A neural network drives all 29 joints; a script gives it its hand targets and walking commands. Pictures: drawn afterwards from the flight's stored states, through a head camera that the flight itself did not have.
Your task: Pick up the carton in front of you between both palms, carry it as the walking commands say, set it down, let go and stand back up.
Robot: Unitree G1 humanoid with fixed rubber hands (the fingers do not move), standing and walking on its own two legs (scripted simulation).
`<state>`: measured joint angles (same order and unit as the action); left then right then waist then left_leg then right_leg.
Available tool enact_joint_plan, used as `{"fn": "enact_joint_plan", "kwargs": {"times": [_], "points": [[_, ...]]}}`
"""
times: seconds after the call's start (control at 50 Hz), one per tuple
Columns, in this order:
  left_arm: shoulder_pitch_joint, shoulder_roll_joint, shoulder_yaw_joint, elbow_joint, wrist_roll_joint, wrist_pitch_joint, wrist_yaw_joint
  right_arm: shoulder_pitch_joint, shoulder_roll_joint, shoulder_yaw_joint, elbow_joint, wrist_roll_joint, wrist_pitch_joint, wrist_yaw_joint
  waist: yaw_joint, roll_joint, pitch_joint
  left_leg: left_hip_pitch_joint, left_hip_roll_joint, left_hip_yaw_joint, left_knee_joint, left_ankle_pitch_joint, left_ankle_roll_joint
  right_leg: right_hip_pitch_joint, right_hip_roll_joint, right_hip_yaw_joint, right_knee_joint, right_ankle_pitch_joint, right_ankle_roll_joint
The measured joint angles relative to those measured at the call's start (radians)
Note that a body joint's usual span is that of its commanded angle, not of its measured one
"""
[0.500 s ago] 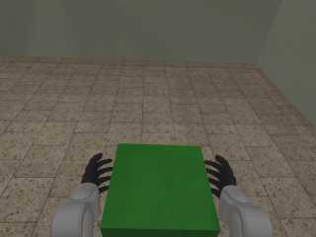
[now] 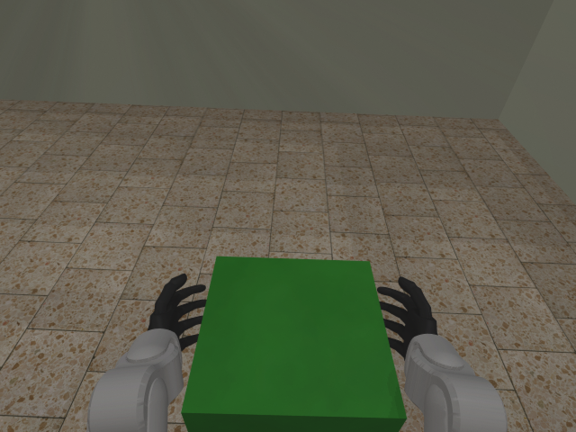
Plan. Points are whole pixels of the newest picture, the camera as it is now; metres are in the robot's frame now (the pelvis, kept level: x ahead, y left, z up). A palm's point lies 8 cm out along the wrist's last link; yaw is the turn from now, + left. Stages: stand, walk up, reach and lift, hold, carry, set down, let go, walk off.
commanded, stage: carry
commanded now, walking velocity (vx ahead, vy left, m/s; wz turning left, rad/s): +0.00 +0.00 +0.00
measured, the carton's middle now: (289, 374) +0.23 +0.01 -0.01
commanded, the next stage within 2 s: hold in 1.20 s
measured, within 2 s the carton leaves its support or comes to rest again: neither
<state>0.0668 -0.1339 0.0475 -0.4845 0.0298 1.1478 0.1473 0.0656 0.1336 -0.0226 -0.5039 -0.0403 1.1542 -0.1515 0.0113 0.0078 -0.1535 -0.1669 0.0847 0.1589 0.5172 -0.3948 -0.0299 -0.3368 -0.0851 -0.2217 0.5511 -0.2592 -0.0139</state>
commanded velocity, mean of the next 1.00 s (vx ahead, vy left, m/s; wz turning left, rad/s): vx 0.00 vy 0.00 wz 0.00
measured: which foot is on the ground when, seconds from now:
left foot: down 0.00-1.00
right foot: down 0.00-1.00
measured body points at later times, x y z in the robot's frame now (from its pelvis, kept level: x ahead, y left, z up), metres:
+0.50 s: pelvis -0.03 +0.00 +0.00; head -0.07 +0.01 +0.45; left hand +0.24 +0.16 +0.05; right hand +0.24 -0.14 +0.05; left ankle -0.08 +0.12 -0.73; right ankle +0.02 -0.11 -0.73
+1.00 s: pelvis -0.04 +0.01 +0.00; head -0.05 +0.01 +0.45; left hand +0.25 +0.16 +0.03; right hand +0.26 -0.14 +0.04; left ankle -0.08 +0.12 -0.73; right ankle +0.02 -0.11 -0.73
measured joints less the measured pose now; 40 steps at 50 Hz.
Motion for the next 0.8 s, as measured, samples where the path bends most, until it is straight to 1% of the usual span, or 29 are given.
{"fn": "enact_joint_plan", "kwargs": {"times": [0.12,0.22,0.3,0.38,0.46,0.5,0.6,0.64,0.72,0.8], "points": [[0.017,-0.001,-0.015,0.014,0.031,-0.006,-0.016,0.011,0.000,0.006,0.019,-0.023,-0.007,0.018,-0.014,-0.005,0.000,-0.001,-0.002,0.000,0.005,0.002,0.002,0.001,-0.004,0.000,0.002,0.003,0.001],[-0.010,0.002,-0.016,0.098,0.067,-0.027,-0.030,-0.011,-0.002,0.006,0.105,-0.062,-0.032,0.040,-0.018,-0.002,-0.003,0.002,-0.004,0.002,0.005,0.010,0.007,0.006,-0.005,0.002,-0.006,0.017,0.001],[-0.043,0.005,-0.007,0.179,0.095,-0.060,-0.042,-0.047,-0.005,0.000,0.193,-0.083,-0.069,0.049,-0.018,-0.014,-0.003,0.008,-0.009,0.002,-0.006,0.023,0.008,0.014,-0.007,0.002,-0.017,0.030,0.000],[-0.083,0.007,0.004,0.265,0.125,-0.110,-0.052,-0.093,-0.007,-0.010,0.293,-0.110,-0.124,0.063,-0.017,-0.015,0.003,0.003,-0.010,0.005,-0.014,0.038,0.011,0.012,-0.006,0.005,-0.037,0.052,-0.002],[-0.130,0.007,0.017,0.378,0.154,-0.172,-0.063,-0.132,-0.007,-0.028,0.402,-0.141,-0.185,0.073,-0.013,-0.018,0.014,-0.005,-0.013,0.003,-0.019,0.051,0.015,0.010,-0.008,0.004,-0.052,0.070,-0.002],[-0.149,0.006,0.027,0.428,0.159,-0.209,-0.081,-0.150,-0.006,-0.039,0.445,-0.149,-0.217,0.075,-0.011,-0.019,0.019,-0.010,-0.015,0.001,-0.021,0.057,0.016,0.009,-0.009,0.002,-0.057,0.077,-0.002],[-0.205,0.003,0.054,0.555,0.197,-0.306,-0.090,-0.218,0.000,-0.081,0.580,-0.184,-0.315,0.095,-0.006,-0.015,0.038,-0.028,-0.019,0.003,-0.015,0.064,0.021,-0.007,-0.013,0.006,-0.058,0.090,-0.001],[-0.229,0.000,0.073,0.607,0.200,-0.349,-0.092,-0.241,0.002,-0.101,0.631,-0.197,-0.360,0.102,0.000,-0.018,0.048,-0.032,-0.021,0.006,-0.013,0.065,0.022,-0.015,-0.015,0.010,-0.055,0.092,-0.002],[-0.256,-0.004,0.104,0.675,0.199,-0.427,-0.102,-0.267,0.006,-0.132,0.694,-0.208,-0.436,0.110,-0.002,-0.024,0.063,-0.039,-0.025,0.009,-0.012,0.068,0.023,-0.025,-0.019,0.015,-0.049,0.092,-0.002],[-0.258,-0.004,0.103,0.670,0.193,-0.463,-0.101,-0.268,0.007,-0.136,0.677,-0.201,-0.467,0.109,-0.010,-0.014,0.079,-0.052,-0.021,0.008,0.007,0.059,0.025,-0.032,-0.017,0.015,-0.044,0.093,0.000]]}}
